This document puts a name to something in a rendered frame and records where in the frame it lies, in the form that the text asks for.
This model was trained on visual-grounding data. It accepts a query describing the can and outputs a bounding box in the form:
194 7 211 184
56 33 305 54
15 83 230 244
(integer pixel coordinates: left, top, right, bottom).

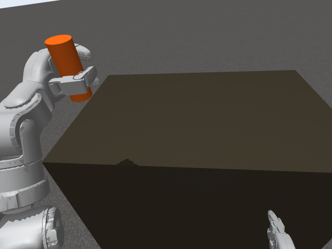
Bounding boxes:
45 35 92 102

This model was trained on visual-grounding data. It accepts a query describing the left robot arm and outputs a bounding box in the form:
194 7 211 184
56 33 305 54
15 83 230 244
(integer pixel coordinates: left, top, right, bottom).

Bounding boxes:
0 81 64 249

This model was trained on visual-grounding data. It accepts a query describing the right robot hand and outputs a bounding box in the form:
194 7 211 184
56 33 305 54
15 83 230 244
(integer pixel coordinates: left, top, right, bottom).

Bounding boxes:
267 210 296 249

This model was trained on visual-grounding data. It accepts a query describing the left robot hand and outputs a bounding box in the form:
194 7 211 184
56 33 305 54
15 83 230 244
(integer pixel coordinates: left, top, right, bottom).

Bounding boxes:
22 44 101 103

